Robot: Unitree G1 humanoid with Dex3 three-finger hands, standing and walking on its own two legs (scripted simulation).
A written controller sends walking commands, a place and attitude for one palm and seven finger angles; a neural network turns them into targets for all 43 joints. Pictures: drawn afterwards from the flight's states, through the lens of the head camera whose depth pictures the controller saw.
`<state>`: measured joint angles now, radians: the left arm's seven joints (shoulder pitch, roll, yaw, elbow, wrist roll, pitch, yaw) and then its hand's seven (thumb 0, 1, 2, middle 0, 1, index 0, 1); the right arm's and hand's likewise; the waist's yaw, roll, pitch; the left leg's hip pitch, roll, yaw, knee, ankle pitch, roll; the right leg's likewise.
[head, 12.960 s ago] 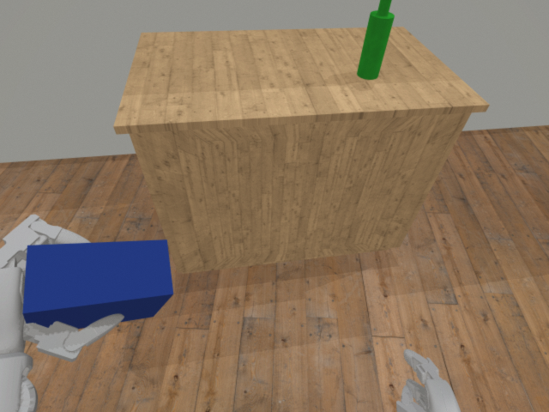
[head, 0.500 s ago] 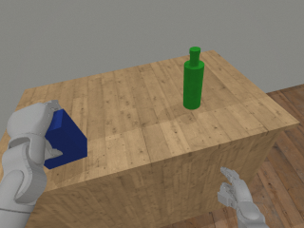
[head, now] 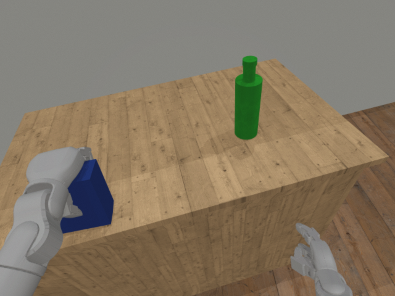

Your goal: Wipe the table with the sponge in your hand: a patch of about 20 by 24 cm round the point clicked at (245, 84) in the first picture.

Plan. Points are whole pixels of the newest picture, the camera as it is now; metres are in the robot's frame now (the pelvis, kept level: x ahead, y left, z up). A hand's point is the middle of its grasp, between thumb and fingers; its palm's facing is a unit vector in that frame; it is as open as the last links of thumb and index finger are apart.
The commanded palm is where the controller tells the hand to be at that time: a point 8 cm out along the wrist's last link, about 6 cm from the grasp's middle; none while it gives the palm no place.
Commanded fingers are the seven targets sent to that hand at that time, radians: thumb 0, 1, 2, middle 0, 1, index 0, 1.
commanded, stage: move the sponge above the wiping area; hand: left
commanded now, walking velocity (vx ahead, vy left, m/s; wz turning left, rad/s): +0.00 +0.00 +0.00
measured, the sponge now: (81, 204) +0.25 +0.30 +0.06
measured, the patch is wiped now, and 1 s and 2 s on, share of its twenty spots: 0.00 0.00 0.00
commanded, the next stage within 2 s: none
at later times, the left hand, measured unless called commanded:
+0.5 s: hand (67, 169) +0.29 +0.31 +0.14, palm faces +0.03 -0.01 -1.00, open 10.4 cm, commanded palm +0.25 +0.32 +0.21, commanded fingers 0.00 0.10 1.30 -1.20 -1.60 -1.20 -1.60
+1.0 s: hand (65, 160) +0.29 +0.30 +0.16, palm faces +0.15 +0.01 -0.99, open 10.4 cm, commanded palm +0.25 +0.30 +0.21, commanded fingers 0.00 0.10 1.30 -1.20 -1.60 -1.20 -1.60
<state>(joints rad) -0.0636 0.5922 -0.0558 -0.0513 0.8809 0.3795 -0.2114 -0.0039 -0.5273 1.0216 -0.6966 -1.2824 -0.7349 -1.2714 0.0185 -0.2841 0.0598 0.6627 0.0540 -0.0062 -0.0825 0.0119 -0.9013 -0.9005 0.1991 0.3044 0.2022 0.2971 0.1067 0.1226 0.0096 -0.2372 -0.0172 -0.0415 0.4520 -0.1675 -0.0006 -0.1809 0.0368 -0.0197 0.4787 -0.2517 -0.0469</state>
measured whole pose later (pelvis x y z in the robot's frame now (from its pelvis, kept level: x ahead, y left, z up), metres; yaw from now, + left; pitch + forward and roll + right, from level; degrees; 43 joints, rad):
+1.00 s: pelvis +0.01 +0.01 +0.00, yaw +0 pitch -3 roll +0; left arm -0.16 0.57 -0.06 -0.04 0.90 0.34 -0.05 0.00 -0.53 1.02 -0.70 -1.27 -0.74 -1.26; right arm 0.00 -0.24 0.06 0.69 0.05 0.02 -0.06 0.01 -0.90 -0.90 0.20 0.30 0.20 0.30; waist 0.14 0.11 0.00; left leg -0.20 -0.03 -0.04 0.42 -0.16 0.01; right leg -0.14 0.03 -0.01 0.43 -0.24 -0.04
